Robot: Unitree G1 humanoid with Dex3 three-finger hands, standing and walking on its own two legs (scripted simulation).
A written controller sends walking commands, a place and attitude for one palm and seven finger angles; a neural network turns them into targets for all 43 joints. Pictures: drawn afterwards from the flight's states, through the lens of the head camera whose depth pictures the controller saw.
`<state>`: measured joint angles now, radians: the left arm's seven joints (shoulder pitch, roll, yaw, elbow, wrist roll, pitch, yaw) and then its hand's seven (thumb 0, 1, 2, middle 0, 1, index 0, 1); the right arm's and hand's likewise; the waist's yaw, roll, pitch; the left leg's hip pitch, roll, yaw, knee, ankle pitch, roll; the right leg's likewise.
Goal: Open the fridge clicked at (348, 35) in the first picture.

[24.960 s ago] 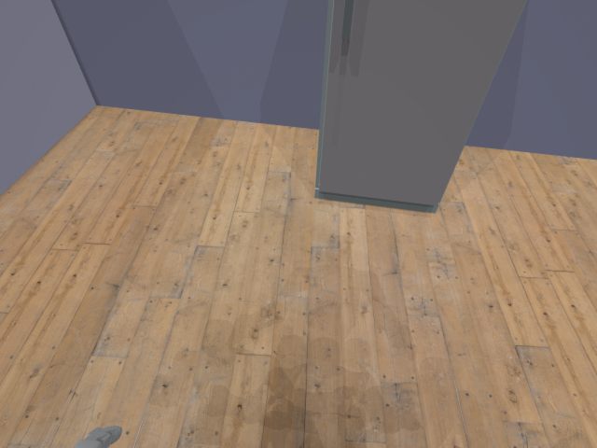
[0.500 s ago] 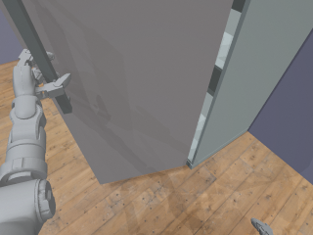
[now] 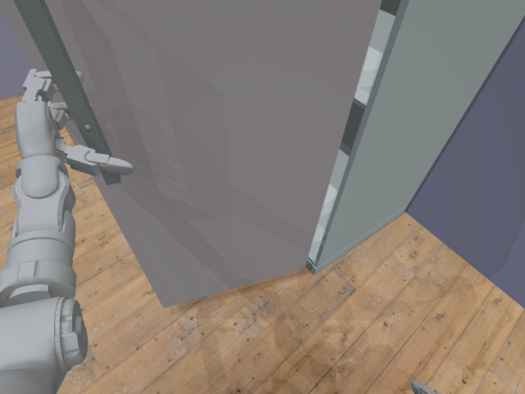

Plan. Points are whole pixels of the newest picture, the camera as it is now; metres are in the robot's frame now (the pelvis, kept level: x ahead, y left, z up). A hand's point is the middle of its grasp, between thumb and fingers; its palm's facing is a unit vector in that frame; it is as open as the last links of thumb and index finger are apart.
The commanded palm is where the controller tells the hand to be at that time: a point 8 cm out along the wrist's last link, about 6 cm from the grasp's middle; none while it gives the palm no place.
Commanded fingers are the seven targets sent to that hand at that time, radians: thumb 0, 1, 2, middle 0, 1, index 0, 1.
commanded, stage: slip the hand off the handle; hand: left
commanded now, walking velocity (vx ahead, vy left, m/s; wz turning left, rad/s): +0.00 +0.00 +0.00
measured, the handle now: (71, 79) +0.48 +0.28 +0.23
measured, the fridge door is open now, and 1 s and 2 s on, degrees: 72 72 72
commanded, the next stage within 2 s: draw the hand back to the body in 1.34 s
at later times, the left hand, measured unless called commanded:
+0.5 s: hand (32, 146) +0.40 +0.33 +0.18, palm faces +0.41 -0.90 -0.17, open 14.7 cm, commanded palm +0.36 +0.36 +0.18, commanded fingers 0.00 -0.55 0.20 -0.25 -1.15 -0.25 -1.15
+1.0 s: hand (26, 188) +0.32 +0.30 +0.18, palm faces +0.47 -0.87 -0.17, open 14.7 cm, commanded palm +0.28 +0.32 +0.18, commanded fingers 0.00 -0.55 0.20 -0.25 -1.15 -0.25 -1.15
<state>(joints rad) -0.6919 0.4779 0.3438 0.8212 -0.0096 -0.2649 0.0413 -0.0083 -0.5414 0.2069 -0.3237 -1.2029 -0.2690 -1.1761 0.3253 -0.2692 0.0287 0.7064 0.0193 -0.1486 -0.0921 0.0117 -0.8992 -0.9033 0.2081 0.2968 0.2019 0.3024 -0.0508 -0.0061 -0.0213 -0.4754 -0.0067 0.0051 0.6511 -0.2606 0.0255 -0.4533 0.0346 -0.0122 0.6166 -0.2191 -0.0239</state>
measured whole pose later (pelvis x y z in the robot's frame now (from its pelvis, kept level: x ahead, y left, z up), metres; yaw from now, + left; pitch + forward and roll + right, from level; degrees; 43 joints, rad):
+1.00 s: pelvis +0.06 -0.01 +0.01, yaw +2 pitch +0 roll +0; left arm -0.03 0.36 0.41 0.03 -0.15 -0.04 -0.04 -0.01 -0.55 0.20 -0.26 -1.15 -0.25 -1.16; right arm 0.23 -0.24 0.05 0.65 0.03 -0.13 -0.12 0.01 -0.90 -0.90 0.21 0.30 0.20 0.30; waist 0.07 0.03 -0.06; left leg -0.30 -0.02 -0.03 0.60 -0.30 0.01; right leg -0.27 0.03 -0.04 0.58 -0.31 -0.03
